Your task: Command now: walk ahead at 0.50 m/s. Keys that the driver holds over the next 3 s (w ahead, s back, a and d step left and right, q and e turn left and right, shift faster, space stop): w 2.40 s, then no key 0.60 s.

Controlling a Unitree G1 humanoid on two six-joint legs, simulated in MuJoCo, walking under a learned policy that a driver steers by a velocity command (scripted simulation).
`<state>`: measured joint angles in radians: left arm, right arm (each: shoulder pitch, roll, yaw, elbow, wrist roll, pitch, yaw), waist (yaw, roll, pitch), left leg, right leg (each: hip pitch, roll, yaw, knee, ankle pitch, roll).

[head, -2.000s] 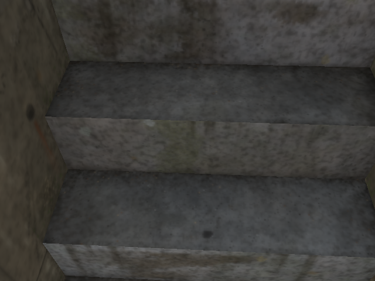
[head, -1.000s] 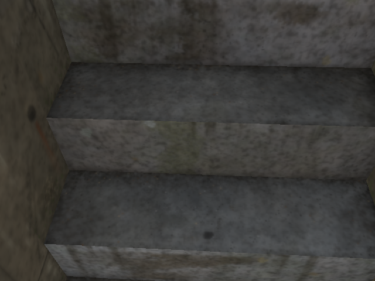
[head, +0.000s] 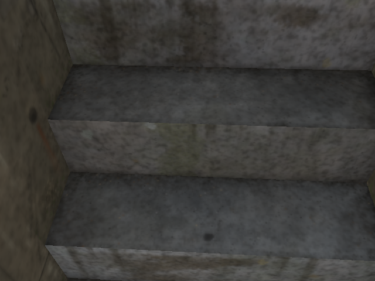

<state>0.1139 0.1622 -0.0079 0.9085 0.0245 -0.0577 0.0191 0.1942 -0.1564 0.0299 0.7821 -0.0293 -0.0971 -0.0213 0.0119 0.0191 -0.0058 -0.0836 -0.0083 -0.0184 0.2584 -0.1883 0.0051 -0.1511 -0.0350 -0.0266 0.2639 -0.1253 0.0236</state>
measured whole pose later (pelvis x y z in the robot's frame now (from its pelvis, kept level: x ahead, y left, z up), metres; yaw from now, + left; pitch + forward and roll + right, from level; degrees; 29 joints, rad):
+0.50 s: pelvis +0.00 +0.00 +0.00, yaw +0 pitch +0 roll +0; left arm 0.11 0.18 -0.02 0.94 0.02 -0.05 0.02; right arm 0.19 -0.18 0.06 0.83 -0.03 -0.10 -0.03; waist 0.01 0.02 0.00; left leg -0.07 -0.01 -0.02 0.23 -0.18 0.00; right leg -0.14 -0.04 -0.03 0.25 -0.12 0.02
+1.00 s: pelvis +0.00 +0.00 +0.00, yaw +0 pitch +0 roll +0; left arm 0.11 0.19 -0.02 0.94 0.02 -0.05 0.01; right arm 0.19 -0.19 0.07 0.84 -0.03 -0.09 -0.03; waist 0.01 0.02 0.00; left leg -0.06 0.00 -0.02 0.23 -0.17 0.00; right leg -0.13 -0.03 -0.03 0.24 -0.11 0.02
